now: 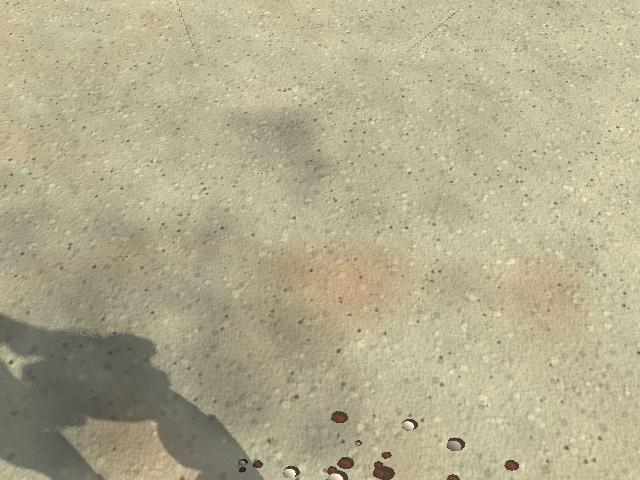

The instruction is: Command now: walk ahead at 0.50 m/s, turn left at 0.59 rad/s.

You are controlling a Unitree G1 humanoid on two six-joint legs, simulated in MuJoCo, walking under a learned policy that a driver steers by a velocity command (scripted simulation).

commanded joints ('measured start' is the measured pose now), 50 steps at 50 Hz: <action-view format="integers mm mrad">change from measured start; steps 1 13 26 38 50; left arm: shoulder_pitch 7 -158 61 70 43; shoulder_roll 75 87 166 161 113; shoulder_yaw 21 16 51 56 55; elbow -59 -98 -34 -45 -76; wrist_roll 11 -23 -19 -30 -24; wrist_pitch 6 -14 52 151 122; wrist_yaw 5 -43 -5 67 22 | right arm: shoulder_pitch -38 100 -13 -200 -110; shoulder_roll -166 -177 -94 -106 -109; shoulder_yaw -45 -40 -4 -13 -21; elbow -65 55 -24 -50 -18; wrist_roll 3 6 -21 -2 -19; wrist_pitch -24 -6 7 11 -13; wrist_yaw -22 -32 -65 -44 -61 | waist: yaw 32 -35 4 57 8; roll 60 137 -56 -101 153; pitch -82 -31 -188 -211 -21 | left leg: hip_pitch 36 284 -299 -251 141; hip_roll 245 323 94 66 321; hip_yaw -255 -224 -29 -116 -219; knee -188 -50 595 300 -205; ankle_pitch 259 369 -191 -110 -53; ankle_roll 189 80 -203 -200 55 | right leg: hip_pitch -41 52 452 519 -105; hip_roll -2 71 -73 -81 80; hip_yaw -3 -52 207 438 48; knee -128 -571 -689 -596 43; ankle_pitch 135 220 1070 700 -31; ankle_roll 36 -90 -284 -226 38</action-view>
